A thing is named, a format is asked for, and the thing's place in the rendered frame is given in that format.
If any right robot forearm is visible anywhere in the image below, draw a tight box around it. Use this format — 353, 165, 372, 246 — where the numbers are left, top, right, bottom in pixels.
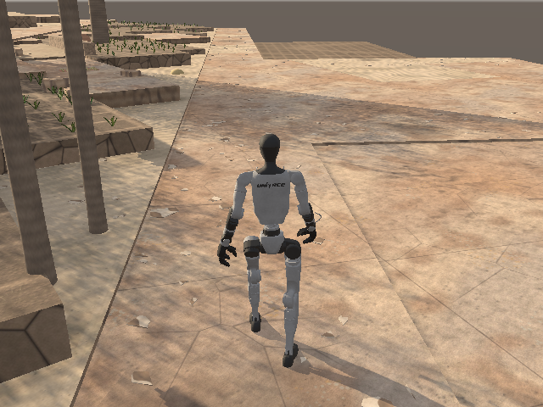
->
302, 203, 316, 231

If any robot left thigh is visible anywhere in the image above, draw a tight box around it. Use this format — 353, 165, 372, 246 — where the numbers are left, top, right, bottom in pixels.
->
244, 236, 261, 284

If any left robot shin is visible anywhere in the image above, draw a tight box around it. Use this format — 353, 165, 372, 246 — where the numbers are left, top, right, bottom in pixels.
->
247, 270, 260, 321

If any left robot forearm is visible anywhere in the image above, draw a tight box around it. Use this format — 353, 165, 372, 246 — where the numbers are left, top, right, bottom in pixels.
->
220, 207, 238, 247

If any robot left upper arm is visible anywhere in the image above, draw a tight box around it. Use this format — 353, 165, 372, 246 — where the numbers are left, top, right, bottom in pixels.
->
231, 171, 253, 220

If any robot right upper arm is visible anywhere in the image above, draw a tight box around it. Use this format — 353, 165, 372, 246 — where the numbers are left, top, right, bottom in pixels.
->
288, 170, 311, 215

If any right robot hand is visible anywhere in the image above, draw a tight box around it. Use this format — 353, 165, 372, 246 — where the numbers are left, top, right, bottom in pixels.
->
297, 228, 316, 244

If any left robot hand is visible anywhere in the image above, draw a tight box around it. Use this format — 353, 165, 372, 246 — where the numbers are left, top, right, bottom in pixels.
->
217, 244, 237, 267

